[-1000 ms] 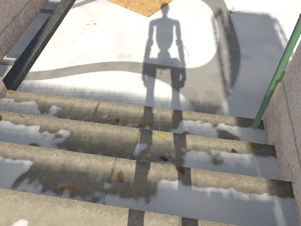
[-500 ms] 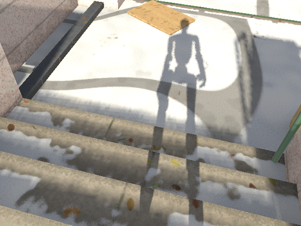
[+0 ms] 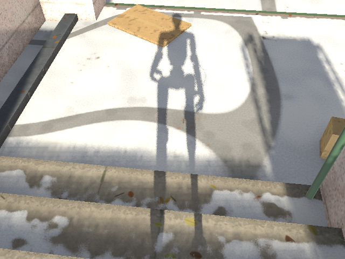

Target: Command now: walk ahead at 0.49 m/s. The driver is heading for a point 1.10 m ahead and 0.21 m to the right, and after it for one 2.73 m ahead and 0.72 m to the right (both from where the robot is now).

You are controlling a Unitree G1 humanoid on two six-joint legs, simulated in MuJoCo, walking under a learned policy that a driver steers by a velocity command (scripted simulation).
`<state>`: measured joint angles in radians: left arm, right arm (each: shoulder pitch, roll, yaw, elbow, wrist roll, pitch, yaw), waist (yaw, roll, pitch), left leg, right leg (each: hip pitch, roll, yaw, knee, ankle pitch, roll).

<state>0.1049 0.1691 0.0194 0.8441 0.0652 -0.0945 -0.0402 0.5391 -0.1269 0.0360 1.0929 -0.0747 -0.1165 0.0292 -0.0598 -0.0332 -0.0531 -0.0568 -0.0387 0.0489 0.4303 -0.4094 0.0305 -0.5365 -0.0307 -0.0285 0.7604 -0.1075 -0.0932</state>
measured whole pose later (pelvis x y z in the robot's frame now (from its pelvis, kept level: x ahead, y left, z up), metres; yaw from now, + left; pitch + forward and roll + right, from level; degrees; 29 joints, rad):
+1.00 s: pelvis +0.54 +0.00 -0.21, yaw -2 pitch +1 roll +5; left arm 0.08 0.20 -0.04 0.86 0.09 -0.05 -0.07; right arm 0.63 -0.09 0.06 1.11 -0.09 -0.10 -0.01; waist -0.14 -0.06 -0.03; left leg -0.14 -0.03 0.10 0.90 -0.77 -0.01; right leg -0.51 -0.11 0.02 0.46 0.32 -0.06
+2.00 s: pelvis +1.05 -0.09 -0.43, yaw -32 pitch +2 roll +3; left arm 0.09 0.23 0.03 0.76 0.07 -0.06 -0.07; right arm 0.42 -0.22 -0.04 0.94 -0.06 -0.12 -0.02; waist -0.07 -0.03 -0.03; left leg -0.15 -0.01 0.25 0.49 -0.38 0.05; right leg -0.66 -0.10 0.01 0.91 -0.11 0.00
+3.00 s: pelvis +1.08 -0.13 -0.43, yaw -34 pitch +0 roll +0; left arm 0.21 0.22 0.05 0.96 0.00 -0.02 -0.07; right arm 0.21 -0.23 -0.07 0.94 0.01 -0.07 0.08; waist 0.01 0.00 0.05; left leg -0.16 0.02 0.08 0.49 -0.33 0.01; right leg -0.28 -0.05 -0.06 0.52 -0.23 0.01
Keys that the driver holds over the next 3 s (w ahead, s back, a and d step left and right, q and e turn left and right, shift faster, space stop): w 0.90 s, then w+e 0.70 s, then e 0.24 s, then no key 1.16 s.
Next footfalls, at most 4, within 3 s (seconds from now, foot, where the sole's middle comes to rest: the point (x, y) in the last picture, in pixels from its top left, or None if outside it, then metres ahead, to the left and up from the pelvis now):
0.48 left None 0.42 0.13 -0.91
1.06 right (199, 238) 0.73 -0.14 -1.05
1.58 left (167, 195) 1.06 0.00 -1.20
2.06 right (214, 192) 1.07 -0.27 -1.20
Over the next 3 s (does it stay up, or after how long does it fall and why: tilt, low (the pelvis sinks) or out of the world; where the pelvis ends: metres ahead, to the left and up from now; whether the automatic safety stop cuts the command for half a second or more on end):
stays up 1.08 -0.13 -0.43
